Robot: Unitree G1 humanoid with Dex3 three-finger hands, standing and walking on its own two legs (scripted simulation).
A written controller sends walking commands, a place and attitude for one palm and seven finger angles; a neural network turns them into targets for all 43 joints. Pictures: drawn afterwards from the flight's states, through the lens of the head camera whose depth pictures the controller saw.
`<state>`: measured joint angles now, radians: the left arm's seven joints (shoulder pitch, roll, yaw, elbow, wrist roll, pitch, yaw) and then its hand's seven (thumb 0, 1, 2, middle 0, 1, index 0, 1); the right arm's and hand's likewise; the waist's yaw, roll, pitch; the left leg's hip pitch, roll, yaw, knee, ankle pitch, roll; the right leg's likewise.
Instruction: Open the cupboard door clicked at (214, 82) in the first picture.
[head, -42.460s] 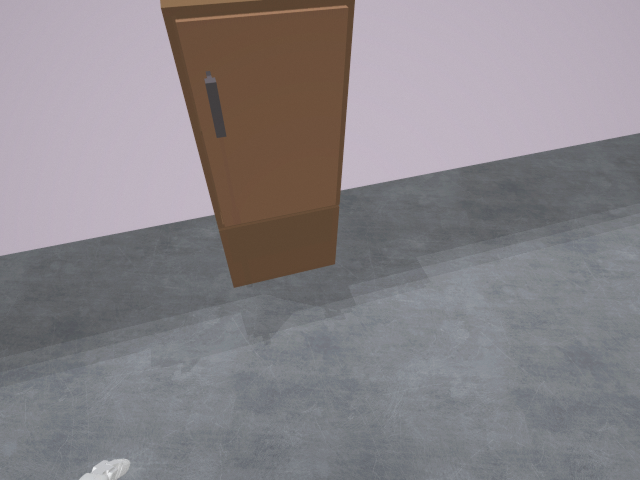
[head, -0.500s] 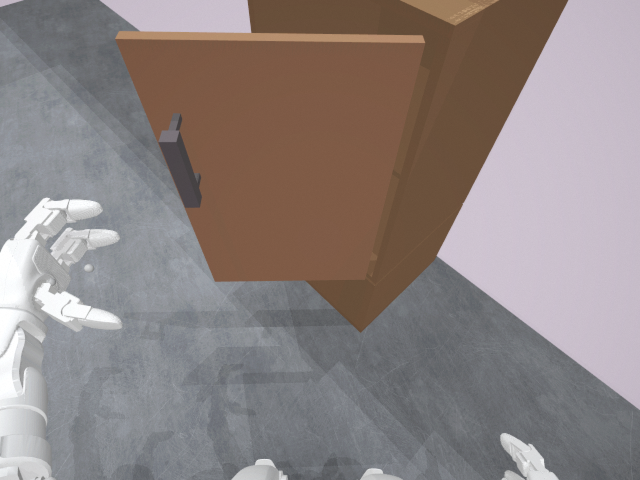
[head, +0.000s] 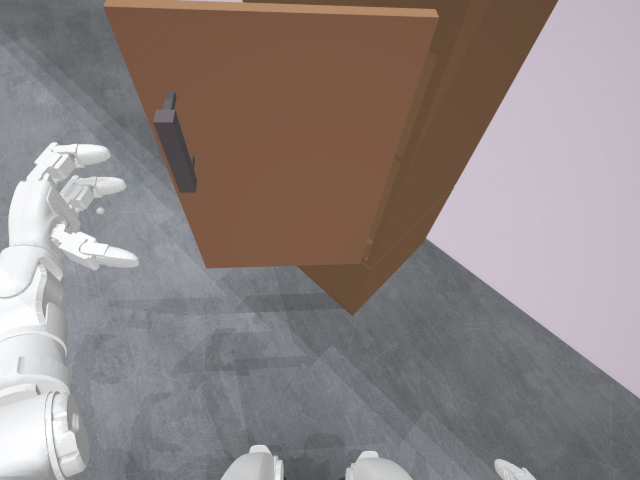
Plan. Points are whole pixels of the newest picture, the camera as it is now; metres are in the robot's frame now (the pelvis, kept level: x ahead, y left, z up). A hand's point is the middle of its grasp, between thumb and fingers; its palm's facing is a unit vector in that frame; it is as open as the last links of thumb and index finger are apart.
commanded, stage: move the hooked fingers beside the handle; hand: left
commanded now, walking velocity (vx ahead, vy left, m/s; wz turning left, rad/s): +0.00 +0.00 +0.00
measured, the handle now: (179, 144) +0.54 +0.20 +0.06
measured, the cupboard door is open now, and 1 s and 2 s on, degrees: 48 48 48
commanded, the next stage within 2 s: slide the fingers in behind the handle in 1.46 s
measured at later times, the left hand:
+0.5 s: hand (116, 176) +0.47 +0.27 +0.07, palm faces +0.07 -1.00 -0.01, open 14.0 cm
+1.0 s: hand (105, 170) +0.48 +0.28 +0.07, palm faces +0.10 -0.99 -0.02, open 14.0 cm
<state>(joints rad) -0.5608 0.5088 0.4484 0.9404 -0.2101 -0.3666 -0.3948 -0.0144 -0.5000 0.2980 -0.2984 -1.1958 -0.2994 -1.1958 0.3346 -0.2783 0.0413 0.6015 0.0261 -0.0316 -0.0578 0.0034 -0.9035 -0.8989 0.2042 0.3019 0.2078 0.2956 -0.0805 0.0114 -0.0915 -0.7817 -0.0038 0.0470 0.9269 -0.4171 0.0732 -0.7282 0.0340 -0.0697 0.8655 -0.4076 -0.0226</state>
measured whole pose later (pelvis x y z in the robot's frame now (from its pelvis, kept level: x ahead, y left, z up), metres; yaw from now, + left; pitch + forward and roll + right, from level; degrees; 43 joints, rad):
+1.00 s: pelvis +0.01 +0.00 -0.01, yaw -2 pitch +20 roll -4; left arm -0.77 0.68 0.53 1.15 -0.15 -0.39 -0.41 -0.01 -0.50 0.30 -0.30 -1.20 -0.30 -1.20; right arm 0.40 -0.29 0.05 0.59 0.01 0.09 -0.04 0.00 -0.90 -0.90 0.20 0.30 0.21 0.30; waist -0.14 0.01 -0.10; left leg -0.90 0.03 0.03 1.00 -0.46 0.07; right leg -0.83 0.07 -0.08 0.89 -0.42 -0.03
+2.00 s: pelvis +0.00 +0.00 -0.01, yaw -1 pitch +20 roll -4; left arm -0.83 0.57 0.44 1.15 -0.13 -0.42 -0.30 -0.01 -0.50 0.30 -0.30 -1.20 -0.30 -1.20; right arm 0.38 -0.28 0.05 0.60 0.00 0.09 -0.03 0.00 -0.90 -0.90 0.20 0.30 0.21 0.30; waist -0.15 0.02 -0.10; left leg -0.92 0.02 0.03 1.02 -0.45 0.07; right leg -0.86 0.05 -0.08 0.93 -0.42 -0.02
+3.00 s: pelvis +0.00 +0.00 -0.02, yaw -1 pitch +20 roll -4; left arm -0.81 0.49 0.41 1.14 -0.11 -0.44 -0.21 -0.01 -0.50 0.30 -0.30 -1.20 -0.31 -1.20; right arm 0.39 -0.26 0.04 0.61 0.00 0.08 -0.01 0.00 -0.91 -0.90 0.20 0.30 0.21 0.30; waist -0.15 0.02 -0.11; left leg -0.92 0.02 0.04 1.03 -0.46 0.07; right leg -0.87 0.06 -0.07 0.95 -0.44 -0.03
